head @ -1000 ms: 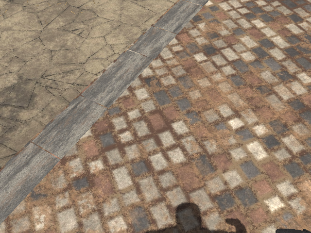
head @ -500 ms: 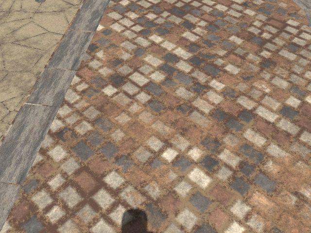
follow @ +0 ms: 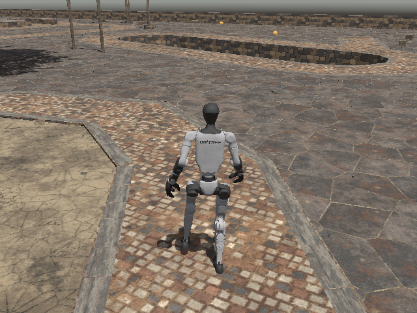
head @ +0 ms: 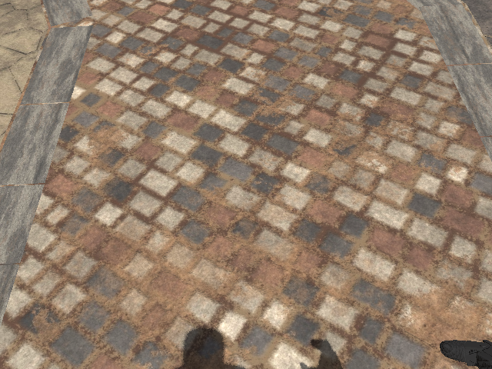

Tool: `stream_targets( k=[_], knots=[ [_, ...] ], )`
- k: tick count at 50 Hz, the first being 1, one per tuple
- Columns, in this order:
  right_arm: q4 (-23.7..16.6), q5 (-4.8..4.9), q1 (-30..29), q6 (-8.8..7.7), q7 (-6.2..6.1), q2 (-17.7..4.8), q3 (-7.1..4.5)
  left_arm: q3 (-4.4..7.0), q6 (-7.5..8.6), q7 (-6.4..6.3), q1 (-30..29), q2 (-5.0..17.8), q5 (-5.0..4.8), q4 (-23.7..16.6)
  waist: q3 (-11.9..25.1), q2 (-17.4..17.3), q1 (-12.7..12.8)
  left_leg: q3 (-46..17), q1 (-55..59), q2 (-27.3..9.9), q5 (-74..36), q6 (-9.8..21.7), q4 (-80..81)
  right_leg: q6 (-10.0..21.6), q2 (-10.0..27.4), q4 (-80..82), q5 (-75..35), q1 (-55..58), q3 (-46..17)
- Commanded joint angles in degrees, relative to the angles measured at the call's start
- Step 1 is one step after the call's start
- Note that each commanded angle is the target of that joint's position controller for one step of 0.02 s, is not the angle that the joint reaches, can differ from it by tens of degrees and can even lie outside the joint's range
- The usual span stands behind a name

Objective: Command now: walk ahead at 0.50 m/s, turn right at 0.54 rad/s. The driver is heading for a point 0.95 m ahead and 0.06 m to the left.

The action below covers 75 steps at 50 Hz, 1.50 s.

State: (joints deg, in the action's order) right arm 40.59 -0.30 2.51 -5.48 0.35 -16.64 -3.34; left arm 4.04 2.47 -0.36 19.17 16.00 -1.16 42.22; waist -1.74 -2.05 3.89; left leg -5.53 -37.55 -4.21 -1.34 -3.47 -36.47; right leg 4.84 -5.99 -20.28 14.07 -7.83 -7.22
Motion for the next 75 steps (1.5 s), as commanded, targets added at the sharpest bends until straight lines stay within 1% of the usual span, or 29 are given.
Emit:
stream_targets(
  k=[1,5,7,8,9,10,12,13,21,28,30,32,33,34,35,36,38,42,48,54,58,59,60,61,62,63,65,69,75],
  knots=[
    [-5.0,0.71,-6.1,-1.4,0.91,-4.3,-0.74,2.65,0.36,-0.6,1.5,9.6,-0.38,-2.6,1.2,7.1,0.5,2.0,7.4,3.2,-4.0,0.4,6.0,7.5,13.0,3.9,-9.3,-3.2,-10.3],
    [-4.3,0.54,-2.2,-2.37,1.6,-6.2,-1.54,2.49,-0.15,-0.77,2.1,8.8,0.16,-1.7,1.7,9.6,-1.7,3.0,11.8,3.4,3.1,3.9,9.3,5.8,15.8,-2.2,-14.4,3.0,-13.9],
    [-2.0,-0.7,9.3,-2.87,0.99,-9.4,-2.99,1.2,-0.1,-0.41,1.1,5.7,0.71,-2.6,10.2,7.5,-7.5,0.3,30.7,-0.5,2.6,8.8,9.4,2.8,10.7,-17.8,-21.3,-0.6,-10.0],
    [-0.8,-1.49,17.3,-2.68,0.81,-14.3,-4.25,0.2,0.4,-0.53,7.1,2.8,0.38,-3.3,19.4,-3.9,-7.5,-18.6,51.8,-12.1,7.2,16.8,9.2,-1.4,3.5,-37.4,-8.0,-17.3,-3.8],
    [1.9,0.04,21.5,-1.98,1.51,-13.2,-4.34,-0.22,0.94,-0.59,10.1,3.2,-0.57,-3.0,21.6,-16.6,-7.5,-38.9,58.3,-18.5,22.0,21.5,17.7,-3.5,0.4,-50.3,18.7,-30.9,-2.2],
    [1.3,1.27,19.2,-1.73,1.52,-8.9,-3.01,0.82,1.17,-0.45,5.3,8.0,-1.12,-3.2,13.4,-8.9,-8.7,-36.6,53.0,-17.3,31.4,19.3,20.0,-3.3,3.5,-55.0,16.5,-36.7,-4.6],
    [0.6,0.16,13.2,-0.8,1.23,-6.0,-1.77,0.8,1.38,-0.22,-4.3,8.1,0.09,-5.5,2.9,-1.1,-7.6,-22.4,38.3,-12.6,23.5,16.6,22.0,-3.0,7.8,-51.6,8.7,-36.4,-0.5],
    [0.6,-0.26,11.6,-0.82,1.11,-4.7,-1.24,0.99,1.43,-0.06,-5.0,7.5,0.7,-5.7,1.7,-1.7,-6.0,-18.6,34.1,-10.7,18.3,16.1,23.2,-3.0,10.0,-47.7,5.9,-34.1,0.0],
    [3.5,0.98,14.0,-0.55,0.25,-8.2,-1.8,-0.89,1.73,0.74,-11.7,2.0,0.92,-7.4,0.9,-2.0,-6.4,-3.3,29.5,-6.7,0.3,15.9,28.3,-5.3,11.8,-23.6,-10.1,-29.0,4.8],
    [7.0,1.8,20.2,1.25,0.04,-9.7,-1.9,-0.79,2.59,2.45,-21.3,3.0,-0.03,-10.5,-1.4,-2.6,-9.0,-1.8,36.4,-9.4,-2.5,13.8,24.7,-3.6,8.8,-10.4,-13.1,-25.7,6.6],
    [7.4,1.85,19.6,1.91,-0.28,-10.8,-2.2,-0.15,2.82,2.68,-18.8,4.5,0.12,-10.2,0.1,-3.3,-6.6,-1.5,38.7,-10.0,-10.8,12.6,20.6,-1.9,7.5,-8.2,-9.6,-20.9,7.5],
    [7.0,1.62,18.5,2.21,-0.6,-9.5,-1.56,2.08,2.72,1.99,-5.2,8.7,0.77,-6.3,9.0,-2.0,0.6,3.0,33.8,-5.7,-21.5,9.8,4.2,1.5,6.8,-6.7,-11.5,0.3,8.3],
    [5.1,-0.27,18.4,1.89,-0.75,-6.0,-0.06,3.23,2.32,1.24,5.7,13.3,1.42,-4.6,18.2,6.1,4.2,5.8,21.4,-1.9,-3.3,7.4,-14.9,5.7,19.2,-9.0,-14.6,17.6,-5.6],
    [4.6,0.55,25.2,0.65,-0.31,-0.9,1.42,3.46,2.09,1.69,6.3,15.9,1.34,-3.7,23.8,20.6,0.0,3.5,1.1,7.0,33.8,4.8,-31.1,14.0,29.0,-1.8,-1.8,31.3,-31.0],
    [5.1,1.7,20.9,-0.19,0.1,-7.3,0.01,2.09,1.96,1.76,5.4,10.3,0.65,-4.1,19.3,13.2,2.3,-1.3,-5.5,3.7,34.3,5.3,-36.5,12.2,27.2,1.4,5.9,28.3,-31.3],
    [3.5,2.49,15.6,-0.7,0.42,-9.0,-0.55,1.35,2.02,1.66,1.8,8.6,0.49,-4.3,11.5,10.4,1.7,0.2,-8.0,1.2,28.7,5.8,-36.1,10.2,25.2,2.7,3.5,21.1,-23.1],
    [3.1,1.12,12.4,-0.51,0.15,-7.7,-0.6,0.63,2.11,1.96,-4.1,6.6,1.25,-4.7,4.8,5.1,-1.6,1.7,-4.0,-2.4,20.9,4.8,-30.6,9.1,20.9,5.9,-7.4,7.9,-13.7],
    [3.5,0.75,13.7,1.5,-0.02,-4.3,-0.12,0.76,3.41,1.93,-5.6,6.5,1.05,-3.3,3.0,6.4,-5.2,2.1,1.0,-4.0,15.6,2.8,-24.4,9.9,18.8,11.2,-15.1,-1.1,-5.9],
    [0.5,0.52,1.9,0.94,0.69,-2.4,0.83,1.32,2.94,0.78,-1.5,8.9,0.7,0.0,-0.6,4.9,-1.8,3.9,1.3,-2.3,-2.4,2.1,-3.3,7.4,16.0,13.1,-16.3,-1.2,2.3],
    [-2.5,1.59,-4.8,0.82,2.56,-3.5,0.89,1.94,1.9,0.32,2.5,10.2,0.46,3.9,-2.2,5.0,0.2,4.0,-0.4,-0.3,0.1,5.6,4.3,5.3,20.8,10.3,-17.1,10.0,5.6],
    [-0.7,1.02,6.5,1.05,2.84,-7.3,-1.4,2.26,0.31,-0.75,-0.3,11.3,0.62,3.6,5.8,6.2,-6.7,9.3,17.0,5.8,6.4,9.9,6.7,1.1,18.8,-7.8,-45.5,12.4,11.4],
    [1.5,1.18,15.3,1.3,2.29,-10.9,-3.15,1.63,0.12,-1.43,0.4,10.0,1.33,2.6,11.4,3.6,-9.9,4.5,31.8,3.9,4.1,12.1,5.9,-1.2,16.4,-21.2,-40.8,4.0,13.8],
    [1.7,0.95,20.9,1.59,1.78,-17.6,-4.82,-0.46,1.34,-0.84,5.9,4.6,2.44,-0.1,18.9,-9.2,-8.3,-23.0,54.7,-10.2,10.7,22.3,7.8,-5.7,7.8,-44.0,-14.6,-20.7,14.3],
    [1.7,1.87,21.8,1.62,1.98,-14.4,-3.85,-0.87,3.18,-0.15,4.2,4.6,2.08,0.4,23.5,-10.7,-9.1,-41.4,60.9,-14.8,18.2,26.0,17.8,-6.2,2.4,-53.4,17.8,-32.0,4.5],
    [1.3,1.55,19.7,1.5,1.84,-11.4,-2.86,0.16,4.59,0.73,-0.5,8.7,-0.07,-1.0,16.7,-7.4,-10.0,-34.7,56.6,-13.5,20.8,23.0,19.1,-4.9,6.1,-56.4,15.4,-37.7,0.8],
    [0.5,1.22,16.6,1.41,1.62,-10.0,-2.56,-0.03,5.36,0.81,-4.4,8.7,-0.6,-2.1,11.0,-3.1,-9.1,-27.4,48.7,-11.1,17.7,21.1,19.3,-4.0,8.5,-53.7,10.6,-37.8,1.8],
    [-1.1,0.27,10.6,1.45,1.33,-6.8,-1.45,0.58,5.06,0.08,-5.9,8.8,1.38,-2.1,4.5,0.0,-5.0,-17.5,33.9,-7.6,1.9,18.9,21.2,-4.6,12.0,-44.9,5.0,-31.4,2.7],
    [-1.1,-0.29,9.3,1.19,0.47,-7.7,-1.67,0.22,2.44,-0.62,-2.8,5.8,2.09,-1.5,5.1,-1.4,-1.9,-6.3,24.2,-5.0,-28.9,19.1,21.0,-8.0,11.0,-37.6,1.0,-23.5,5.1],
    [1.9,0.58,13.3,2.69,-1.16,-7.7,-1.4,-0.61,2.43,0.24,-12.4,3.7,1.58,-3.3,6.1,-2.5,-6.3,-1.7,26.1,-2.0,-22.3,14.1,19.6,-7.5,7.9,-16.2,-20.1,-18.2,5.7]
  ],
)
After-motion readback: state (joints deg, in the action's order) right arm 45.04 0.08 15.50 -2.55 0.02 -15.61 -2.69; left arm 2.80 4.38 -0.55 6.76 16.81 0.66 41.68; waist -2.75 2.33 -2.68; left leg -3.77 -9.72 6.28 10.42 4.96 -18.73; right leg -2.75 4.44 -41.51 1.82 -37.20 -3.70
